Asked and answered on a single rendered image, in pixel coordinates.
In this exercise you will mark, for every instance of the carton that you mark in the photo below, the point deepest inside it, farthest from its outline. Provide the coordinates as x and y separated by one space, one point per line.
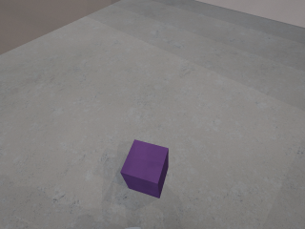
146 167

